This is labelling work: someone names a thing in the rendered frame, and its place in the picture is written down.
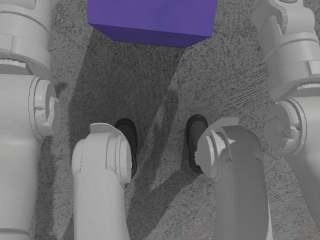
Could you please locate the robot right foot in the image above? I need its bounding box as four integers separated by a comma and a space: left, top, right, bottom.
186, 114, 208, 174

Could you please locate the robot right upper arm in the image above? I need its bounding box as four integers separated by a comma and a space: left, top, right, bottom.
263, 96, 320, 232

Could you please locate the robot left forearm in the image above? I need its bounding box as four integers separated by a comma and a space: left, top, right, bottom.
0, 0, 58, 81

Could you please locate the robot right forearm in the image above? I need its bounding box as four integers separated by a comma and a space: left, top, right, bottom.
250, 0, 320, 101

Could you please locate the right robot shin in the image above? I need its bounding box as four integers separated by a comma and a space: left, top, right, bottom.
194, 116, 264, 174

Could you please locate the robot left upper arm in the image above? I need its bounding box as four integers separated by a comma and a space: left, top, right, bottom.
0, 74, 61, 240

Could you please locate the carton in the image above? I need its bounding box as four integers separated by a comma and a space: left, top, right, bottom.
87, 0, 218, 48

